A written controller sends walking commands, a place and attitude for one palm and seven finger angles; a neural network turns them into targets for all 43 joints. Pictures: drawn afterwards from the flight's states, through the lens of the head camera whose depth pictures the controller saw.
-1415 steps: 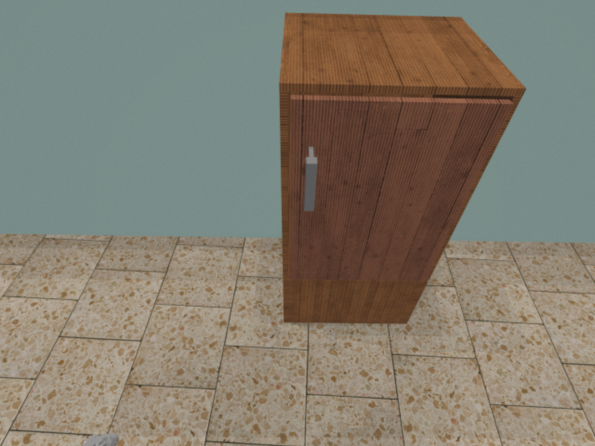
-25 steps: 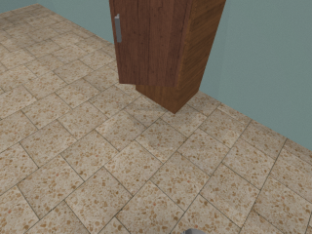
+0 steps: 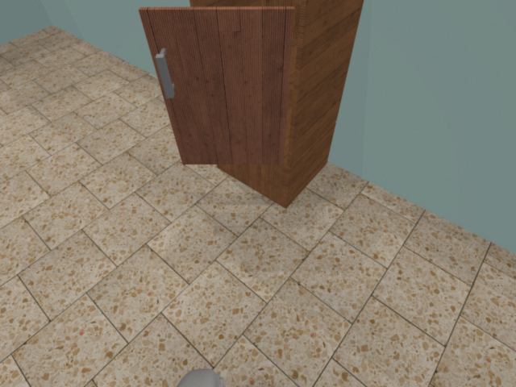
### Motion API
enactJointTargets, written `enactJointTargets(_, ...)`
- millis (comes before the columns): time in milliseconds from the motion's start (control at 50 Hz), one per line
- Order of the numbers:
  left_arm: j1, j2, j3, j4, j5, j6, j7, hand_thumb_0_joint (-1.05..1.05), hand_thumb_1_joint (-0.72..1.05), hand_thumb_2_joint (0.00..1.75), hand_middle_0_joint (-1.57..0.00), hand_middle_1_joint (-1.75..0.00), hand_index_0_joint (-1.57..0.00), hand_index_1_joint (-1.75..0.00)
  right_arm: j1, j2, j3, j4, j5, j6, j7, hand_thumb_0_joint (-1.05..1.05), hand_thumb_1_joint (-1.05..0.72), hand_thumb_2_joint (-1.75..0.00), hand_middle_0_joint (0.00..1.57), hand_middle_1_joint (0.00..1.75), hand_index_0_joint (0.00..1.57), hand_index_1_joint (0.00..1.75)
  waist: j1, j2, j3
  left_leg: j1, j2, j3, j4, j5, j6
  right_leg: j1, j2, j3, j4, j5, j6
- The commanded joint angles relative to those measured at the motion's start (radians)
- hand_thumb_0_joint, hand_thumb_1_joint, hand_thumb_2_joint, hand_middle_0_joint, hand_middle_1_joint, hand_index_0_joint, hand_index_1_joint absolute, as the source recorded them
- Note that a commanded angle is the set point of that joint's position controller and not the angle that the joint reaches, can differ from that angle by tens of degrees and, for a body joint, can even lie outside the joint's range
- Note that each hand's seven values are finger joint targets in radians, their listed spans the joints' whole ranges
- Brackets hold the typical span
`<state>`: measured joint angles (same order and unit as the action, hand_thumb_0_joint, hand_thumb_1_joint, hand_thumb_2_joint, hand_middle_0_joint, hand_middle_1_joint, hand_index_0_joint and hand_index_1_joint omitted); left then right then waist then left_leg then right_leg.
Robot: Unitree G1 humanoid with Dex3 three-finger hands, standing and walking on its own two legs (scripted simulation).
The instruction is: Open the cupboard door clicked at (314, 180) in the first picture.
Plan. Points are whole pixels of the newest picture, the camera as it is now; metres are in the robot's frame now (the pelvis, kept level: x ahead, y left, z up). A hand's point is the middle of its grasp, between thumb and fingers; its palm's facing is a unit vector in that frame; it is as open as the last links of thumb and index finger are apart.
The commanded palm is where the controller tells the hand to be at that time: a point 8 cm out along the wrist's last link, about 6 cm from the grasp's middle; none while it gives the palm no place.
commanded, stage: take the last steps up to it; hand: left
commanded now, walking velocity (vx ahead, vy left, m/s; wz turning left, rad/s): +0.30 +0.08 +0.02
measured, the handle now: (166, 73) +0.95 +0.31 -0.03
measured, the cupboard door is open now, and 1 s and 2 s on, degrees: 37 37 37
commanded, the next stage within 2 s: come to a stop and stand still in 0.84 s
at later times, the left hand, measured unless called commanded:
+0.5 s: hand (128, 375) +0.17 +0.25 -0.18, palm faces +0.05 -0.99 -0.15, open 7.3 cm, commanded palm none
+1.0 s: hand (174, 249) +0.42 +0.21 -0.16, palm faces +0.02 -0.98 -0.22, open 7.0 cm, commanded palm none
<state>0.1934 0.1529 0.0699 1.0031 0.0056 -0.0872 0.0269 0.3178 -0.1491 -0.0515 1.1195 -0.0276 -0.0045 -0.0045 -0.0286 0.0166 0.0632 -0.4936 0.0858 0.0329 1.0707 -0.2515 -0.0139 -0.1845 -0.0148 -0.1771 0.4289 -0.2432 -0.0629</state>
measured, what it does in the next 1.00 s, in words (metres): walks ahead: left foot, then right foot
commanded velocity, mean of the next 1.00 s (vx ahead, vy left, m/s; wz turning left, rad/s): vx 0.21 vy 0.03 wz -0.02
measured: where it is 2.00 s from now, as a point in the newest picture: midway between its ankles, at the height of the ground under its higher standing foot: (258, 350)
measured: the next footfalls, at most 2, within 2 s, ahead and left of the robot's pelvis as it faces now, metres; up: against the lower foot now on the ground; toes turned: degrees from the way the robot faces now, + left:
left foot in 0.30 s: +0.23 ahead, +0.16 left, +0.00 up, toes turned +8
right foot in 0.80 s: +0.36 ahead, -0.06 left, +0.00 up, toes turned -10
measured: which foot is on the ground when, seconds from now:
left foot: up 0.00-0.28, down 0.30-0.80, up 0.82-1.00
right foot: down 0.00-0.30, up 0.32-0.78, down 0.80-1.00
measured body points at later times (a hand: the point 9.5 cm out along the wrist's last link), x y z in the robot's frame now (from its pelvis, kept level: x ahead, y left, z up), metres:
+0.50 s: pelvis +0.18 +0.08 +0.00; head +0.21 +0.09 +0.45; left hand +0.17 +0.31 -0.17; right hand +0.25 -0.15 -0.14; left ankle +0.19 +0.16 -0.74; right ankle +0.16 -0.05 -0.66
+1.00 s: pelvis +0.33 +0.03 +0.00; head +0.35 +0.03 +0.45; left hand +0.42 +0.26 -0.14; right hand +0.29 -0.18 -0.16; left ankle +0.34 +0.17 -0.69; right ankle +0.32 -0.06 -0.74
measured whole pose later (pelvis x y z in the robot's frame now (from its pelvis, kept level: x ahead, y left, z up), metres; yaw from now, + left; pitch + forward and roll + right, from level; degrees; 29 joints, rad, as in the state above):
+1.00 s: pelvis +0.33 +0.03 +0.00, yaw -2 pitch -1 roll +0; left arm 0.17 0.16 0.06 1.02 0.01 -0.07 0.03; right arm 0.31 -0.14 -0.04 1.12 -0.02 0.00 -0.02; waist -0.04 0.01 0.07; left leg -0.43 0.08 0.06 0.94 -0.37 -0.04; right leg -0.19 -0.03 -0.15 0.45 -0.25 -0.05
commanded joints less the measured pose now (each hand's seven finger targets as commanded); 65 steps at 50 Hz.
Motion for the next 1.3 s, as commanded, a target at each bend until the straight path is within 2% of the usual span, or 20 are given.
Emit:
enactJointTargets(0, 0.152, 0.08, -0.005, 0.037, 0.013, -0.008, -0.015, 0.0, 0.9, 0.9, -0.2, -0.3, -0.2, -0.3, 0.001, -0.001, -0.01, -0.063, 0.002, -0.004, 0.019, 0.0, -0.9, -0.9, 0.2, 0.3, 0.2, 0.3, 0.031, -0.095, 0.006, -0.08, 0.033, 0.005, -0.118, 0.056, -0.024, 0.04, -0.281, 0.186, -0.259, 0.216, -0.077)
enactJointTargets(180, 0.228, 0.139, -0.004, 0.104, 0.021, 0.004, -0.014, 0.0, 0.9, 0.9, -0.2, -0.3, -0.2, -0.3, -0.243, -0.047, -0.003, -0.16, 0.006, -0.03, 0.039, 0.0, -0.9, -0.9, 0.2, 0.3, 0.2, 0.3, 0.077, -0.151, 0.044, 0.01, -0.021, 0.065, -0.433, 0.01, 0.003, 0.129, -0.314, 0.175, -0.173, 0.33, -0.071)
enactJointTargets(240, 0.201, 0.143, 0.0, 0.101, 0.012, 0.013, -0.015, 0.0, 0.9, 0.9, -0.2, -0.3, -0.2, -0.3, -0.057, -0.096, -0.008, -0.102, -0.001, -0.049, 0.02, 0.0, -0.9, -0.9, 0.2, 0.3, 0.2, 0.3, -0.024, -0.089, -0.053, 0.378, -0.087, 0.121, -0.632, 0.073, 0.033, 0.035, -0.23, 0.086, 0.103, 0.474, -0.019)
enactJointTargets(260, 0.215, 0.107, -0.007, 0.085, 0.007, 0.017, -0.021, 0.0, 0.9, 0.9, -0.2, -0.3, -0.2, -0.3, 0.073, -0.186, -0.029, -0.069, -0.009, -0.056, 0.006, 0.0, -0.9, -0.9, 0.2, 0.3, 0.2, 0.3, -0.073, 0.059, -0.156, 0.618, 0.075, -0.05, -0.627, 0.151, 0.09, -0.138, -0.149, 0.036, 0.325, 0.271, 0.024)
enactJointTargets(280, 0.207, 0.059, -0.019, 0.054, 0.001, 0.014, -0.028, 0.0, 0.9, 0.9, -0.2, -0.3, -0.2, -0.3, 0.178, -0.284, -0.054, -0.053, -0.011, -0.05, -0.006, 0.0, -0.9, -0.9, 0.2, 0.3, 0.2, 0.3, -0.095, 0.262, -0.216, 0.746, 0.301, -0.344, -0.687, 0.262, 0.194, -0.351, -0.037, 0.009, 0.614, -0.297, 0.055)
enactJointTargets(320, 0.108, 0.064, -0.015, 0.023, 0.008, 0.024, -0.019, 0.0, 0.9, 0.9, -0.2, -0.3, -0.2, -0.3, 0.105, -0.244, -0.04, -0.075, 0.0, -0.045, -0.021, 0.0, -0.9, -0.9, 0.2, 0.3, 0.2, 0.3, -0.072, 0.194, -0.152, 0.57, 0.332, -0.336, -0.781, 0.151, 0.227, -0.452, -0.082, 0.145, 0.85, -0.275, 0.037)
enactJointTargets(360, 0.104, 0.06, -0.006, 0.039, 0.017, 0.036, -0.033, 0.0, 0.9, 0.9, -0.2, -0.3, -0.2, -0.3, 0.007, -0.156, -0.014, -0.106, 0.001, -0.057, -0.023, 0.0, -0.9, -0.9, 0.2, 0.3, 0.2, 0.3, -0.018, 0.1, -0.043, 0.403, 0.27, -0.219, -0.839, 0.121, 0.191, -0.427, -0.126, 0.172, 0.832, -0.143, 0.048)
enactJointTargets(420, 0.153, 0.026, -0.01, 0.057, 0.023, 0.058, -0.036, 0.0, 0.9, 0.9, -0.2, -0.3, -0.2, -0.3, -0.004, -0.122, -0.001, -0.097, 0.005, -0.075, -0.025, 0.0, -0.9, -0.9, 0.2, 0.3, 0.2, 0.3, 0.031, 0.068, -0.043, 0.354, 0.217, -0.086, -0.872, 0.231, 0.169, -0.374, -0.129, 0.159, 0.742, -0.065, 0.065)
enactJointTargets(680, -0.12, 0.059, -0.018, -0.071, 0.019, 0.066, -0.045, 0.0, 0.9, 0.9, -0.2, -0.3, -0.2, -0.3, 0.131, -0.129, 0.001, -0.026, -0.008, -0.061, -0.021, 0.0, -0.9, -0.9, 0.2, 0.3, 0.2, 0.3, 0.0, 0.054, 0.034, 0.402, 0.195, -0.026, -0.825, 0.336, 0.177, -0.269, -0.077, 0.086, 0.247, -0.022, 0.052)
enactJointTargets(740, 0.016, 0.088, -0.008, -0.029, 0.019, 0.055, -0.042, 0.0, 0.9, 0.9, -0.2, -0.3, -0.2, -0.3, 0.121, -0.125, 0.005, -0.014, 0.0, -0.052, -0.02, 0.0, -0.9, -0.9, 0.2, 0.3, 0.2, 0.3, 0.066, 0.02, -0.039, 0.325, 0.113, 0.036, -0.633, 0.312, 0.111, 0.035, -0.028, 0.055, 0.067, 0.079, 0.031)
enactJointTargets(760, 0.139, 0.147, 0.007, 0.009, 0.02, 0.043, -0.035, 0.0, 0.9, 0.9, -0.2, -0.3, -0.2, -0.3, 0.11, -0.104, 0.008, -0.021, 0.012, -0.056, -0.015, 0.0, -0.9, -0.9, 0.2, 0.3, 0.2, 0.3, 0.118, -0.068, -0.112, 0.177, 0.053, 0.083, -0.459, 0.232, 0.07, 0.268, -0.129, 0.179, 0.054, 0.169, -0.015)
enactJointTargets(780, 0.257, 0.24, 0.027, 0.045, 0.018, 0.037, -0.024, 0.0, 0.9, 0.9, -0.2, -0.3, -0.2, -0.3, 0.121, -0.071, 0.011, -0.045, 0.017, -0.058, -0.007, 0.0, -0.9, -0.9, 0.2, 0.3, 0.2, 0.3, 0.141, -0.264, -0.165, -0.047, -0.066, 0.161, -0.215, -0.129, 0.022, 0.466, -0.358, 0.45, -0.023, 0.32, -0.113)
enactJointTargets(800, 0.296, 0.255, 0.03, 0.053, 0.004, 0.031, -0.017, 0.0, 0.9, 0.9, -0.2, -0.3, -0.2, -0.3, 0.067, -0.091, 0.008, -0.06, 0.019, -0.05, -0.011, 0.0, -0.9, -0.9, 0.2, 0.3, 0.2, 0.3, 0.163, -0.287, -0.182, -0.093, -0.069, 0.074, 0.009, -0.382, 0.013, 0.431, -0.451, 0.555, -0.084, 0.488, -0.19)
enactJointTargets(860, 0.117, 0.158, 0.003, 0.012, 0.003, 0.03, -0.004, 0.0, 0.9, 0.9, -0.2, -0.3, -0.2, -0.3, -0.006, -0.055, 0.003, -0.059, 0.015, -0.03, -0.012, 0.0, -0.9, -0.9, 0.2, 0.3, 0.2, 0.3, 0.078, -0.108, -0.072, -0.082, 0.016, -0.031, 0.051, -0.209, -0.002, 0.176, -0.359, 0.351, -0.123, 0.457, -0.149)
enactJointTargets(920, 0.06, 0.106, -0.013, 0.011, 0.008, 0.021, -0.007, 0.0, 0.9, 0.9, -0.2, -0.3, -0.2, -0.3, 0.06, -0.005, 0.008, -0.025, 0.01, -0.008, -0.003, 0.0, -0.9, -0.9, 0.2, 0.3, 0.2, 0.3, 0.014, -0.142, -0.039, 0.045, 0.013, 0.019, -0.095, -0.102, -0.022, 0.001, -0.274, 0.179, -0.181, 0.386, -0.095)
enactJointTargets(1020, 0.04, 0.118, -0.011, 0.017, 0.009, 0.039, 0.004, 0.0, 0.9, 0.9, -0.2, -0.3, -0.2, -0.3, 0.026, 0.001, 0.02, -0.034, 0.014, 0.008, -0.009, 0.0, -0.9, -0.9, 0.2, 0.3, 0.2, 0.3, 0.013, -0.126, -0.039, 0.184, -0.043, 0.041, -0.409, -0.008, -0.036, -0.019, -0.228, 0.146, -0.09, 0.535, -0.081)
enactJointTargets(1060, 0.027, 0.138, -0.01, 0.024, 0.006, 0.054, 0.01, 0.0, 0.9, 0.9, -0.2, -0.3, -0.2, -0.3, 0.031, -0.035, 0.013, -0.032, 0.016, 0.012, -0.013, 0.0, -0.9, -0.9, 0.2, 0.3, 0.2, 0.3, -0.006, -0.135, -0.047, 0.289, -0.042, 0.03, -0.563, 0.125, -0.032, -0.052, -0.216, 0.137, -0.021, 0.456, -0.047)
enactJointTargets(1100, 0.076, 0.106, -0.018, 0.022, 0.001, 0.075, 0.015, 0.0, 0.9, 0.9, -0.2, -0.3, -0.2, -0.3, 0.029, -0.119, 0.004, -0.047, 0.012, 0.001, -0.018, 0.0, -0.9, -0.9, 0.2, 0.3, 0.2, 0.3, 0.013, 0.033, -0.079, 0.366, 0.095, -0.097, -0.612, 0.538, 0.035, -0.102, -0.127, 0.107, 0.07, 0.187, 0.031)
enactJointTargets(1180, 0.12, 0.092, -0.028, 0.022, 0.0, 0.115, 0.011, 0.0, 0.9, 0.9, -0.2, -0.3, -0.2, -0.3, -0.057, -0.186, -0.008, -0.087, 0.011, 0.009, -0.045, 0.0, -0.9, -0.9, 0.2, 0.3, 0.2, 0.3, 0.029, 0.246, -0.051, 0.268, 0.221, -0.206, -0.735, 0.602, 0.167, -0.084, -0.045, 0.097, 0.276, -0.245, 0.071)
enactJointTargets(1280, 0.11, 0.093, -0.015, -0.002, 0.005, 0.126, 0.002, 0.0, 0.9, 0.9, -0.2, -0.3, -0.2, -0.3, -0.113, -0.22, -0.028, -0.142, 0.002, 0.021, -0.054, 0.0, -0.9, -0.9, 0.2, 0.3, 0.2, 0.3, 0.018, 0.101, -0.155, 0.366, 0.26, -0.19, -0.682, 0.61, 0.228, -0.188, -0.03, 0.167, 0.471, -0.333, 0.071)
